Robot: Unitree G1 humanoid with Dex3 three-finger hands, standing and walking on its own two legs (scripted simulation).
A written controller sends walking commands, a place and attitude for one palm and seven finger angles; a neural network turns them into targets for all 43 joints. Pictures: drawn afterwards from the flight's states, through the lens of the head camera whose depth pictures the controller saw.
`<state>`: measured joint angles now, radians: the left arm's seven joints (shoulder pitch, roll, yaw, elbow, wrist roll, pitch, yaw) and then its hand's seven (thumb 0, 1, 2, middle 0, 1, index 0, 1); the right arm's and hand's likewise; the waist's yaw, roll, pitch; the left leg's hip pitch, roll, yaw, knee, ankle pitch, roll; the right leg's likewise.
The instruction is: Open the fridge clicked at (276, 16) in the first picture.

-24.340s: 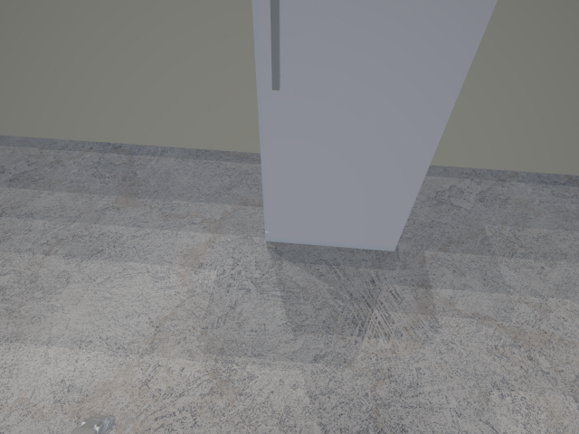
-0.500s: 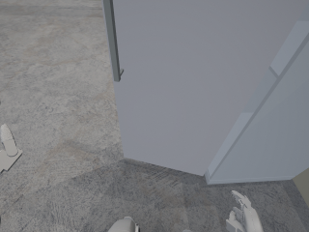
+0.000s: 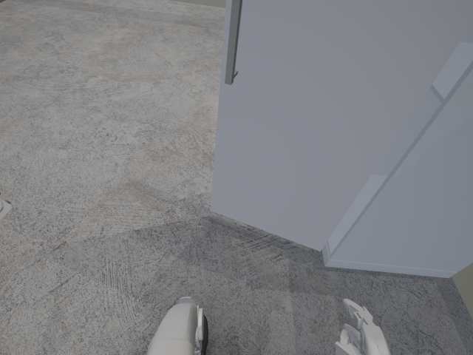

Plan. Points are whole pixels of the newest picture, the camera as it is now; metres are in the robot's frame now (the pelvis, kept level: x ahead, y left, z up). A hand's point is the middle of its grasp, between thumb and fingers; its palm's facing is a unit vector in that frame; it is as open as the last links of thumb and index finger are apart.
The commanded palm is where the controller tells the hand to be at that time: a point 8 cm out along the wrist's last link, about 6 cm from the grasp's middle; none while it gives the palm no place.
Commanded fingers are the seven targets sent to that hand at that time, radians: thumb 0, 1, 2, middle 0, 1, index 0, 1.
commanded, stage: stop stepping back and stand still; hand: left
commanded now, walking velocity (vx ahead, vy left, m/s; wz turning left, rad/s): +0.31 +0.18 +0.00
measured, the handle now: (237, 21) +0.79 +0.07 +0.22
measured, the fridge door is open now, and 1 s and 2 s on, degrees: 73 73 73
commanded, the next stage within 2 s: let the arm hang, fingers relaxed in 1.58 s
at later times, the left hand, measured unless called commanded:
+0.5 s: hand out of the picture +0.01 +0.33 +0.26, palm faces +0.42 -0.83 -0.36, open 7.4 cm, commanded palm -0.04 +0.36 +0.23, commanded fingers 0.00 0.90 0.90 -0.20 -0.30 -0.20 -0.30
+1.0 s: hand out of the picture -0.13 +0.33 +0.25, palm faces +0.39 -0.81 -0.43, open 7.4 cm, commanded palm -0.17 +0.37 +0.23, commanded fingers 0.00 0.90 0.90 -0.20 -0.30 -0.20 -0.30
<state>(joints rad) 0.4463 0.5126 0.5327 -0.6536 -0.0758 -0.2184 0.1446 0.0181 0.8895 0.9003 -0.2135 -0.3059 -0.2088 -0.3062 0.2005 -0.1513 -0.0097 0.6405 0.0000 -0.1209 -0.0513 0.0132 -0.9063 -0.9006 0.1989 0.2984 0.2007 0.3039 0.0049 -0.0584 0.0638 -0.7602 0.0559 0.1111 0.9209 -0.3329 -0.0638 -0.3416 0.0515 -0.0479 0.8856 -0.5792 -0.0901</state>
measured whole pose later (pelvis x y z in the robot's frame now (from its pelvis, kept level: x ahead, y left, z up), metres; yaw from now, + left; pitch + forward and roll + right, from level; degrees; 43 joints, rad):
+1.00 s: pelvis -0.36 +0.10 +0.05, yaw -9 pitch -2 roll +3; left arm 0.50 0.41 0.45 -0.46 -0.03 -0.20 0.16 0.02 0.89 0.90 -0.21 -0.31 -0.21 -0.31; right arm 0.29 -0.21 -0.01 0.70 0.00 -0.11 -0.09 0.02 -0.91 -0.90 0.20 0.30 0.20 0.30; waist 0.02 -0.04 -0.02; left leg -0.42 0.06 0.13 0.83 -0.41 0.00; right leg -0.35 -0.01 -0.09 0.57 -0.30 -0.10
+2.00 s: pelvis -0.45 +0.07 +0.05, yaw -5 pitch -1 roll +2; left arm 0.18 0.23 -0.03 0.90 0.04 0.07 -0.01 0.02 0.91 0.90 -0.20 -0.30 -0.20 -0.30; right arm 0.24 -0.34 -0.03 0.92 -0.03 0.05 0.02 0.01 -0.91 -0.90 0.20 0.30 0.20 0.30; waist -0.03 -0.02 0.10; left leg -0.24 0.03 0.01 0.57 -0.36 0.02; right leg -0.38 0.02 -0.10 0.51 -0.14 -0.08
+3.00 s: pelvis -0.44 +0.12 +0.06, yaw -6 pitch -1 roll +0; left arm 0.14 0.31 0.03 1.15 0.03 0.02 -0.01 0.01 0.91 0.90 -0.20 -0.30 -0.20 -0.30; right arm 0.16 -0.34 -0.04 1.12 -0.02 0.01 0.00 0.01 -0.91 -0.90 0.20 0.30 0.20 0.30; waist 0.00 0.00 0.08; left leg -0.17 -0.02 0.01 0.43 -0.29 0.03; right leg -0.31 0.03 -0.01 0.35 -0.13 -0.03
